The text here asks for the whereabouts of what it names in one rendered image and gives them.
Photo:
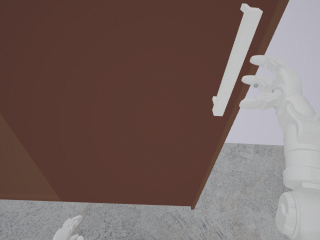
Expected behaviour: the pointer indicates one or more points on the right robot upper arm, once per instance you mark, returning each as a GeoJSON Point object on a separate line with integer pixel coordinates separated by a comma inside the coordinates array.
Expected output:
{"type": "Point", "coordinates": [298, 216]}

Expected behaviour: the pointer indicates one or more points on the robot left hand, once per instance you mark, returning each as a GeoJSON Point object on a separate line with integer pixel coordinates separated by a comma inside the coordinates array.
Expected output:
{"type": "Point", "coordinates": [69, 226]}

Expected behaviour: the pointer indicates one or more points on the robot right hand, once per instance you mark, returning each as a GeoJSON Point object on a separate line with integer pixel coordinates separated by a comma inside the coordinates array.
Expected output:
{"type": "Point", "coordinates": [286, 83]}

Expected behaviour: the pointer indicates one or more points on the right robot forearm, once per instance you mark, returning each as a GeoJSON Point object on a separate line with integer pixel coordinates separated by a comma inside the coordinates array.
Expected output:
{"type": "Point", "coordinates": [301, 137]}

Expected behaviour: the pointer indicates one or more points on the wardrobe door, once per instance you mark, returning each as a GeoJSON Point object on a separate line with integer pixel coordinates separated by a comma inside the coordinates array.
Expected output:
{"type": "Point", "coordinates": [113, 99]}
{"type": "Point", "coordinates": [18, 172]}

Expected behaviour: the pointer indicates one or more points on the handle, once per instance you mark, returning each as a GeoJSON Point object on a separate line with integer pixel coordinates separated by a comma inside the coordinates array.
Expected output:
{"type": "Point", "coordinates": [245, 34]}

